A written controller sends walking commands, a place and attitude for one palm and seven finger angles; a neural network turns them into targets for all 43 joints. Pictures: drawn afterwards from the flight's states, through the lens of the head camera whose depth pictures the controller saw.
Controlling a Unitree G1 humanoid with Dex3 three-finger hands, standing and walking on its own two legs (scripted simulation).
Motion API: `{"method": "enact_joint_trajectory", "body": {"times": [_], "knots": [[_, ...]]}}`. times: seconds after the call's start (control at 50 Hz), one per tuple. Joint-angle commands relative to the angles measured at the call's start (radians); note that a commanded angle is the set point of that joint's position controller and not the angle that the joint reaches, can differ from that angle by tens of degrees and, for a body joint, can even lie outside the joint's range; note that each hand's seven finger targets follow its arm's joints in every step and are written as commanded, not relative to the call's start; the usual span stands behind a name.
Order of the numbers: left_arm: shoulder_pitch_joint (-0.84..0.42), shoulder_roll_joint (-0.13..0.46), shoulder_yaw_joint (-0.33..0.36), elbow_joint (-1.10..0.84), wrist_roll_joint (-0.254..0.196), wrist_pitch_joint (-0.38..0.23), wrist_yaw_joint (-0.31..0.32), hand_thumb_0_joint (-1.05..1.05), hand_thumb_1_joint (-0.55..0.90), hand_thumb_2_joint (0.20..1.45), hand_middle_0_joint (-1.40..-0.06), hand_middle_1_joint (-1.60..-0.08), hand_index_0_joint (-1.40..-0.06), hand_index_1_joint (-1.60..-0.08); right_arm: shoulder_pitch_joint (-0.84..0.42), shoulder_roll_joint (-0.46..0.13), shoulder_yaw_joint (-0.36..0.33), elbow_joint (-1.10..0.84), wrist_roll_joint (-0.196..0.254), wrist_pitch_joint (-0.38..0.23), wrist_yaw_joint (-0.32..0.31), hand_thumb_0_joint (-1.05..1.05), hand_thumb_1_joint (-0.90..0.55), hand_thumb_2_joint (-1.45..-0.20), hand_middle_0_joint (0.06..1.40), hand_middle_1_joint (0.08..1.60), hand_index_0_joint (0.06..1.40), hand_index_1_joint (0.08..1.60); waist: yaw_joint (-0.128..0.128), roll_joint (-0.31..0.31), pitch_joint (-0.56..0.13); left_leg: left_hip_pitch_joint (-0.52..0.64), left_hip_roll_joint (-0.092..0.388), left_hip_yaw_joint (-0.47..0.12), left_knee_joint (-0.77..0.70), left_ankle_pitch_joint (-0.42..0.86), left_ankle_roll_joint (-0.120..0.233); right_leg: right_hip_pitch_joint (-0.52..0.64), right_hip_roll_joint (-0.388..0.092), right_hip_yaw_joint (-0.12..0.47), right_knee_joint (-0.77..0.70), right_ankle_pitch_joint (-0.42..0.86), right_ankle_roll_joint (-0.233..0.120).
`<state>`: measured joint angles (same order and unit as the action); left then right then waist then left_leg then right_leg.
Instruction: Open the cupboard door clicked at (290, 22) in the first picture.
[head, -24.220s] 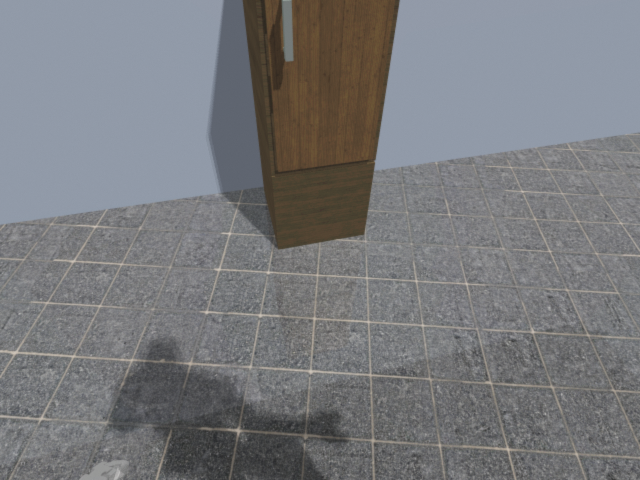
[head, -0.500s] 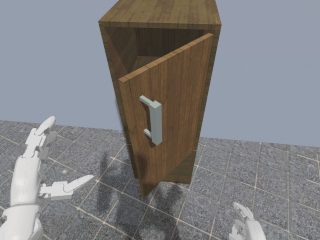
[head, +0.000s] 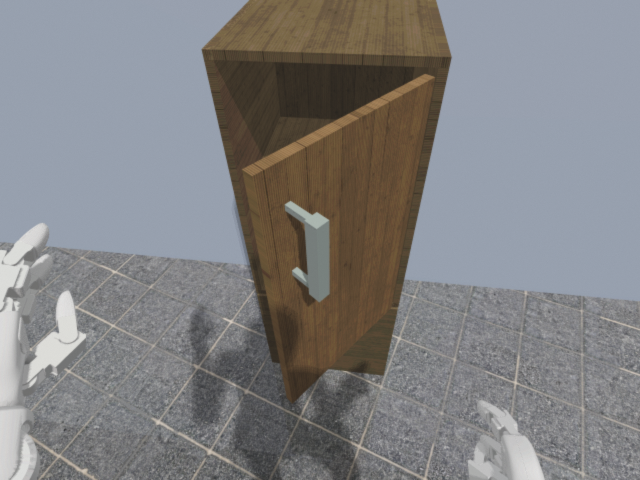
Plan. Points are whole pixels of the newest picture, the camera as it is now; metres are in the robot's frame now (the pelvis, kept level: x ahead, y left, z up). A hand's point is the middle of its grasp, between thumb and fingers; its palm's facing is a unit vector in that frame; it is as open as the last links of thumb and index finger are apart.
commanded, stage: draw the hand back to the body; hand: left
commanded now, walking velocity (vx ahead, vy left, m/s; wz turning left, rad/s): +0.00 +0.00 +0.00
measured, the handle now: (307, 252) +0.36 +0.07 +0.11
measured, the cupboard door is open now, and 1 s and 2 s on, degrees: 53 53 53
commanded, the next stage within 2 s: step back with the hand held close in 0.22 s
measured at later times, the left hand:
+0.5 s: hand (76, 334) +0.19 +0.26 +0.16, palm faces +0.43 -0.77 -0.47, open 7.4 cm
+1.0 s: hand (13, 435) +0.10 +0.27 +0.15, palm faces +0.46 -0.74 -0.49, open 7.4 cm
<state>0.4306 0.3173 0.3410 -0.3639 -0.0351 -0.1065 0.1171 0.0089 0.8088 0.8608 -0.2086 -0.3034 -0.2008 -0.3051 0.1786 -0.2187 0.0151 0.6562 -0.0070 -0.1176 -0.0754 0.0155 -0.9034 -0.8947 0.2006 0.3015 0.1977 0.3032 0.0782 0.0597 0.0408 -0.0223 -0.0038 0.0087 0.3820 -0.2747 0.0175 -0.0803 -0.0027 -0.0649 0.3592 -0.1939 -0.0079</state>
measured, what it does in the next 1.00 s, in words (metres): shifts its weight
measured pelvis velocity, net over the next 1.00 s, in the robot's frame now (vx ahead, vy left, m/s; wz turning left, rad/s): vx -0.10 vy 0.00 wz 0.00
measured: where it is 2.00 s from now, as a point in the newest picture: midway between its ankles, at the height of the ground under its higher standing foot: outside the picture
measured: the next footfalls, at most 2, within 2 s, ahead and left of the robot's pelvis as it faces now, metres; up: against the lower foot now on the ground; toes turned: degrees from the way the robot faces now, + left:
right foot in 1.46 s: -0.26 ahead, -0.12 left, +0.00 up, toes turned +4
left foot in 1.66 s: -0.15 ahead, +0.05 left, +0.00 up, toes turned +0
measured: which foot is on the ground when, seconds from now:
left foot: down 0.00-1.00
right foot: down 0.00-1.00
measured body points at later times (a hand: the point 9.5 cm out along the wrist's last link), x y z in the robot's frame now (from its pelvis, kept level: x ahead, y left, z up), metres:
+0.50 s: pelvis -0.02 +0.00 +0.00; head -0.01 -0.02 +0.45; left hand +0.16 +0.30 +0.19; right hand +0.17 -0.23 -0.09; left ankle -0.04 +0.10 -0.74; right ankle +0.01 -0.11 -0.74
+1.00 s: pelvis -0.10 +0.00 -0.03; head -0.09 +0.01 +0.42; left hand +0.07 +0.30 +0.18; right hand +0.09 -0.23 -0.10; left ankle -0.04 +0.10 -0.74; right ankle +0.00 -0.12 -0.74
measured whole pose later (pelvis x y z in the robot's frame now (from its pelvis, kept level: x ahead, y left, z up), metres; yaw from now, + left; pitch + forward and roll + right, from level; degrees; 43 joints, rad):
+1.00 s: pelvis -0.10 +0.00 -0.03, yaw +0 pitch -2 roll +0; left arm 0.51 0.39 0.45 -0.50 0.01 -0.22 0.14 0.01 0.89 0.90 -0.22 -0.30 -0.21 -0.31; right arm 0.21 -0.20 0.00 0.54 0.00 -0.06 -0.07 0.01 -0.90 -0.89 0.20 0.30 0.20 0.30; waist 0.02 -0.02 0.05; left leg -0.38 -0.02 0.02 0.68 -0.30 0.04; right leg -0.42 -0.02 -0.04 0.62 -0.17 0.00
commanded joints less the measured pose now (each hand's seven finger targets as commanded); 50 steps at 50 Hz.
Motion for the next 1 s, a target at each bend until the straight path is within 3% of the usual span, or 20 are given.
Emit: {"method": "enact_joint_trajectory", "body": {"times": [0.0,0.1,0.12,0.3,0.32,0.34,0.36,0.38,0.42,0.46,0.52,0.58,0.64,0.72,0.78,0.82,0.88,0.9,0.94,0.98], "knots": [[-0.092,0.184,0.098,-0.202,-0.006,-0.06,0.018,0.0,0.9,0.9,-0.2,-0.3,-0.2,-0.3,-0.118,-0.098,-0.031,-0.16,-0.004,-0.052,-0.008,0.0,-0.9,-0.9,0.2,0.3,0.2,0.3,-0.008,-0.008,-0.081,-0.076,0.018,-0.019,-0.061,0.306,-0.009,0.072,0.002,0.026,-0.035,0.174,-0.012],[-0.094,0.194,0.11,-0.219,-0.005,-0.063,0.02,0.0,0.9,0.9,-0.2,-0.3,-0.2,-0.3,-0.123,-0.091,-0.026,-0.16,-0.006,-0.05,-0.007,0.0,-0.9,-0.9,0.2,0.3,0.2,0.3,-0.005,0.042,-0.089,-0.079,0.016,-0.02,-0.063,0.315,-0.017,0.085,0.001,0.026,-0.033,0.184,-0.014],[-0.093,0.189,0.108,-0.216,-0.006,-0.063,0.019,0.0,0.9,0.9,-0.2,-0.3,-0.2,-0.3,-0.122,-0.091,-0.026,-0.16,-0.005,-0.05,-0.007,0.0,-0.9,-0.9,0.2,0.3,0.2,0.3,-0.005,0.02,-0.085,-0.08,0.017,-0.021,-0.064,0.316,-0.016,0.084,0.003,0.024,-0.034,0.183,-0.014],[-0.087,0.181,0.101,-0.203,-0.006,-0.063,0.017,0.0,0.9,0.9,-0.2,-0.3,-0.2,-0.3,-0.124,-0.092,-0.028,-0.158,-0.004,-0.054,-0.006,0.0,-0.9,-0.9,0.2,0.3,0.2,0.3,-0.008,0.015,-0.071,-0.084,0.018,-0.016,-0.068,0.27,-0.012,0.069,0.004,0.026,-0.046,0.148,-0.011],[-0.165,0.202,0.106,-0.273,-0.005,-0.073,0.02,0.0,0.9,0.9,-0.2,-0.3,-0.2,-0.3,-0.132,-0.094,-0.027,-0.163,-0.002,-0.059,-0.007,0.0,-0.9,-0.9,0.2,0.3,0.2,0.3,-0.012,0.035,-0.096,-0.072,0.014,-0.019,-0.065,0.265,-0.011,0.075,0.003,0.031,-0.048,0.147,-0.011],[-0.19,0.329,0.236,-0.28,-0.009,-0.108,0.024,0.0,0.9,0.9,-0.2,-0.3,-0.2,-0.3,-0.108,-0.123,-0.029,-0.201,0.01,-0.037,-0.007,0.0,-0.9,-0.9,0.2,0.3,0.2,0.3,-0.054,0.0,0.01,-0.179,0.032,-0.033,-0.037,0.168,0.012,-0.043,-0.037,0.097,-0.09,0.154,-0.007],[-0.177,0.314,0.228,-0.246,-0.003,-0.121,0.016,0.0,0.9,0.9,-0.2,-0.3,-0.2,-0.3,-0.108,-0.106,-0.029,-0.189,0.009,-0.022,-0.008,0.0,-0.9,-0.9,0.2,0.3,0.2,0.3,-0.053,-0.019,0.024,-0.198,0.026,-0.046,-0.028,0.128,0.014,-0.06,-0.056,0.096,-0.099,0.134,-0.011],[-0.053,0.245,0.179,-0.182,-0.004,-0.113,0.009,0.0,0.9,0.9,-0.2,-0.3,-0.2,-0.3,-0.113,-0.108,-0.037,-0.189,0.004,-0.012,-0.007,0.0,-0.9,-0.9,0.2,0.3,0.2,0.3,-0.054,-0.053,0.004,-0.178,0.029,-0.046,-0.011,0.156,0.014,-0.071,-0.066,0.1,-0.1,0.149,-0.012],[0.009,0.209,0.14,-0.206,-0.004,-0.112,0.001,0.0,0.9,0.9,-0.2,-0.3,-0.2,-0.3,-0.112,-0.122,-0.043,-0.207,0.003,0.002,-0.001,0.0,-0.9,-0.9,0.2,0.3,0.2,0.3,-0.06,-0.047,-0.058,-0.169,0.03,-0.034,0.014,0.187,0.011,-0.071,-0.08,0.095,-0.079,0.175,-0.011],[0.062,0.203,0.14,-0.232,-0.007,-0.12,0.002,0.0,0.9,0.9,-0.2,-0.3,-0.2,-0.3,-0.113,-0.124,-0.048,-0.213,0.003,0.011,-0.003,0.0,-0.9,-0.9,0.2,0.3,0.2,0.3,-0.06,0.001,-0.13,-0.17,0.037,-0.035,0.024,0.265,0.007,-0.029,-0.088,0.083,-0.032,0.269,-0.013],[0.127,0.238,0.177,-0.281,-0.011,-0.12,0.012,0.0,0.9,0.9,-0.2,-0.3,-0.2,-0.3,-0.097,-0.127,-0.061,-0.234,0.009,0.032,-0.004,0.0,-0.9,-0.9,0.2,0.3,0.2,0.3,-0.061,-0.041,-0.234,-0.179,0.054,-0.039,0.054,0.368,0.001,0.021,-0.092,0.075,0.037,0.383,-0.009],[0.151,0.266,0.208,-0.324,-0.015,-0.119,0.021,0.0,0.9,0.9,-0.2,-0.3,-0.2,-0.3,-0.097,-0.119,-0.068,-0.25,0.018,0.045,-0.009,0.0,-0.9,-0.9,0.2,0.3,0.2,0.3,-0.063,-0.07,-0.266,-0.195,0.058,-0.041,0.086,0.383,-0.005,0.017,-0.109,0.085,0.077,0.444,-0.016],[0.153,0.283,0.228,-0.342,-0.014,-0.126,0.034,0.0,0.9,0.9,-0.2,-0.3,-0.2,-0.3,-0.096,-0.116,-0.072,-0.256,0.018,0.052,-0.016,0.0,-0.9,-0.9,0.2,0.3,0.2,0.3,-0.067,-0.071,-0.235,-0.236,0.06,-0.05,0.089,0.336,-0.003,-0.027,-0.113,0.097,0.09,0.395,-0.017],[0.143,0.276,0.225,-0.356,-0.006,-0.133,0.042,0.0,0.9,0.9,-0.2,-0.3,-0.2,-0.3,-0.094,-0.128,-0.074,-0.264,0.016,0.047,-0.023,0.0,-0.9,-0.9,0.2,0.3,0.2,0.3,-0.063,0.008,-0.185,-0.319,0.101,-0.093,0.027,0.253,0.018,-0.052,-0.07,0.079,0.143,0.242,0.004],[0.107,0.262,0.218,-0.371,0.011,-0.142,0.045,0.0,0.9,0.9,-0.2,-0.3,-0.2,-0.3,-0.087,-0.139,-0.071,-0.275,0.008,0.033,-0.024,0.0,-0.9,-0.9,0.2,0.3,0.2,0.3,-0.06,0.083,-0.142,-0.506,0.149,-0.136,-0.062,0.059,0.049,0.03,-0.031,0.066,0.256,0.134,0.018],[0.093,0.253,0.22,-0.354,0.022,-0.151,0.047,0.0,0.9,0.9,-0.2,-0.3,-0.2,-0.3,-0.075,-0.142,-0.072,-0.276,0.005,0.024,-0.022,0.0,-0.9,-0.9,0.2,0.3,0.2,0.3,-0.061,0.091,-0.115,-0.629,0.175,-0.152,-0.098,-0.105,0.072,0.081,-0.02,0.066,0.329,0.109,0.022],[0.038,0.237,0.206,-0.339,0.042,-0.161,0.045,0.0,0.9,0.9,-0.2,-0.3,-0.2,-0.3,-0.069,-0.146,-0.072,-0.281,0.006,0.012,-0.017,0.0,-0.9,-0.9,0.2,0.3,0.2,0.3,-0.071,0.071,-0.057,-0.764,0.169,-0.156,-0.091,-0.344,0.089,0.101,-0.024,0.096,0.34,0.061,0.02],[0.035,0.246,0.218,-0.327,0.046,-0.166,0.046,0.0,0.9,0.9,-0.2,-0.3,-0.2,-0.3,-0.054,-0.146,-0.074,-0.277,0.008,0.008,-0.015,0.0,-0.9,-0.9,0.2,0.3,0.2,0.3,-0.075,0.043,-0.058,-0.762,0.156,-0.146,-0.061,-0.361,0.089,0.083,-0.033,0.112,0.324,0.067,0.015],[0.015,0.251,0.212,-0.328,0.044,-0.172,0.045,0.0,0.9,0.9,-0.2,-0.3,-0.2,-0.3,-0.04,-0.141,-0.074,-0.274,0.008,0.003,-0.01,0.0,-0.9,-0.9,0.2,0.3,0.2,0.3,-0.081,-0.063,-0.06,-0.69,0.086,-0.096,0.079,-0.363,0.065,-0.038,-0.093,0.208,0.183,-0.05,-0.009],[-0.006,0.268,0.206,-0.35,0.033,-0.176,0.048,0.0,0.9,0.9,-0.2,-0.3,-0.2,-0.3,-0.03,-0.122,-0.072,-0.255,0.006,0.001,-0.003,0.0,-0.9,-0.9,0.2,0.3,0.2,0.3,-0.084,-0.175,-0.072,-0.468,0.011,-0.04,0.313,-0.26,0.017,-0.284,-0.213,0.34,-0.041,-0.257,-0.073]]}}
